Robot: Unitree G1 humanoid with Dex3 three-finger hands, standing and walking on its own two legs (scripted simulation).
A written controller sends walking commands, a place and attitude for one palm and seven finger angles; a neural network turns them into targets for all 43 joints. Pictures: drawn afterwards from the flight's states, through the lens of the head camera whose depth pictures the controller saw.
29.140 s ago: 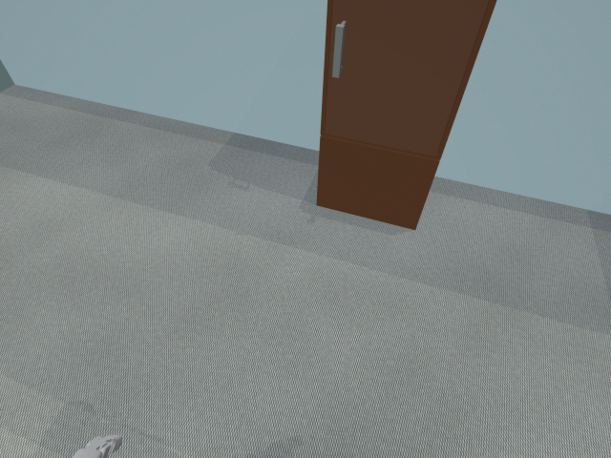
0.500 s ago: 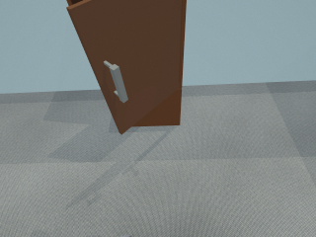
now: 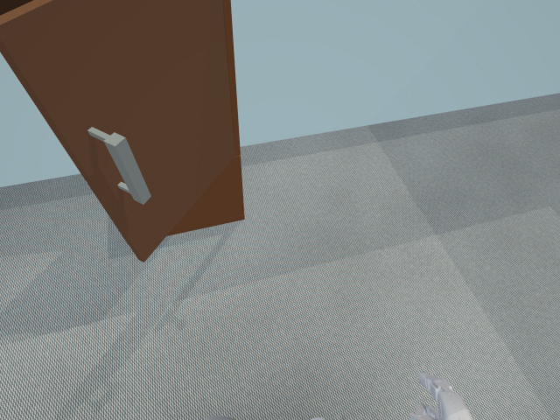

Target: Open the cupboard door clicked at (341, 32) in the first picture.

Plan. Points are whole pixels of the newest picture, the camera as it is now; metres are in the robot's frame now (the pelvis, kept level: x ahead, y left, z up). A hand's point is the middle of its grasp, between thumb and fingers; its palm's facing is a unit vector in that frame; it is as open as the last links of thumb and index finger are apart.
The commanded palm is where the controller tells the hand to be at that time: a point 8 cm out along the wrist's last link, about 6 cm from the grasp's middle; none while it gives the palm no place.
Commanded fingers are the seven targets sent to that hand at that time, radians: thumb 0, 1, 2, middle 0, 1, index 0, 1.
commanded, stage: walk to a spot facing it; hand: left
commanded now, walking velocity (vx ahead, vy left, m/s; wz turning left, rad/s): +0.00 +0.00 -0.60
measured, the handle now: (120, 167) +0.48 +0.34 +0.00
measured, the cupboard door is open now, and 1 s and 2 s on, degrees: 46 46 46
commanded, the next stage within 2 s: none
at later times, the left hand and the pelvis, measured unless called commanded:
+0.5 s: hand (202, 371) +0.19 +0.15 -0.15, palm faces -0.34 -0.90 -0.26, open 7.4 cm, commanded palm none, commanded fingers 0.00 0.90 0.90 -0.20 -0.30 -0.20 -0.30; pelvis +0.03 -0.02 +0.00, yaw -20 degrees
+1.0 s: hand (247, 335) +0.26 +0.08 -0.15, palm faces -0.56 -0.79 -0.26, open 7.4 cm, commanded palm none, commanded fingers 0.00 0.90 0.90 -0.20 -0.30 -0.20 -0.30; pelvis +0.07 -0.04 +0.00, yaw -37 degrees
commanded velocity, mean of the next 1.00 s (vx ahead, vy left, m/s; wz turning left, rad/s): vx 0.06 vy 0.00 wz -0.60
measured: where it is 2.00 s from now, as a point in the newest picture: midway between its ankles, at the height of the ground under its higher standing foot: (388, 376)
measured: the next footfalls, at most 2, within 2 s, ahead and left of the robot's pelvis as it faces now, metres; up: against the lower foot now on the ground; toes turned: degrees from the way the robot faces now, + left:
right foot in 0.32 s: +0.02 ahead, -0.15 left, +0.00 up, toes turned -15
left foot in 0.62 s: +0.16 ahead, +0.08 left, +0.00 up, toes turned -21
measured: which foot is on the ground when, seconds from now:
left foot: down 0.00-0.32, up 0.34-0.60, down 0.62-0.92, up 0.94-1.00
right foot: up 0.00-0.30, down 0.32-0.60, up 0.62-0.90, down 0.92-1.00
